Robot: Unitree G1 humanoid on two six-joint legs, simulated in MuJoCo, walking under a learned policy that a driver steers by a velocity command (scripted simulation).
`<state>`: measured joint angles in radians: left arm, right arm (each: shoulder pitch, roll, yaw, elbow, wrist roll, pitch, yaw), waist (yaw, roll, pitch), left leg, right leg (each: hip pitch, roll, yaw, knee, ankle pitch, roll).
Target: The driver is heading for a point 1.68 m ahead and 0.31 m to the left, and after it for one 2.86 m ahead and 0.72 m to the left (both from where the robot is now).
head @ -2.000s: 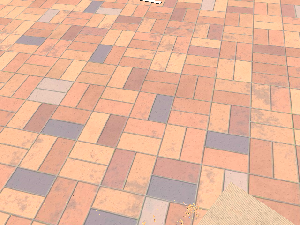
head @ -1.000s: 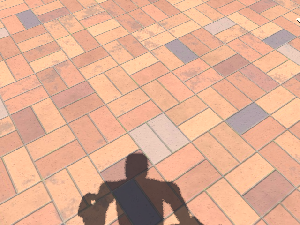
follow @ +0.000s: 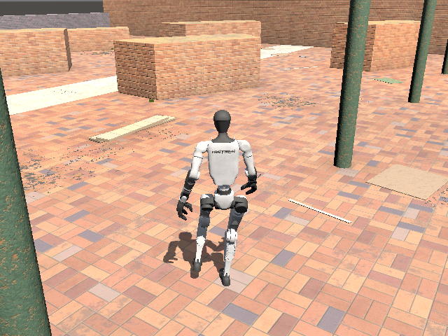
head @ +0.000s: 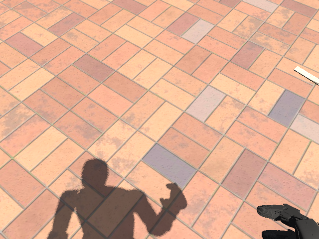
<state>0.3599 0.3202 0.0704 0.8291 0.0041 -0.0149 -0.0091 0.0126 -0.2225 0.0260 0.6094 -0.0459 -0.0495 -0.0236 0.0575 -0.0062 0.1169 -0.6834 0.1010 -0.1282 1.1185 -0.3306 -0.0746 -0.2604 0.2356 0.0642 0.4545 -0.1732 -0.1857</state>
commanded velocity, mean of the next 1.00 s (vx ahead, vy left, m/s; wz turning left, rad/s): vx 0.12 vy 0.00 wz -0.24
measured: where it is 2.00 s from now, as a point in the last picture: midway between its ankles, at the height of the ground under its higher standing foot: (178, 131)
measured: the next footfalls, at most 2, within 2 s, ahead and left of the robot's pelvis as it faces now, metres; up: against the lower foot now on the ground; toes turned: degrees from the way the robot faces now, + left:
left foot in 0.20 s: +0.31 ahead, +0.14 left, +0.00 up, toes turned -13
right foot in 0.54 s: +0.14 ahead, -0.02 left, +0.00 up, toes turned -9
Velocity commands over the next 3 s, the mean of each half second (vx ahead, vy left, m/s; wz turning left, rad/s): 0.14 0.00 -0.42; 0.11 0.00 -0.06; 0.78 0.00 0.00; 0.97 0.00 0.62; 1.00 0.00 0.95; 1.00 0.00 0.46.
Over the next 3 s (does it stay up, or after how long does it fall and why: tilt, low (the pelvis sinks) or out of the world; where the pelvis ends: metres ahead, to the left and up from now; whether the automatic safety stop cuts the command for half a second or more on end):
stays up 1.71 0.34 -0.01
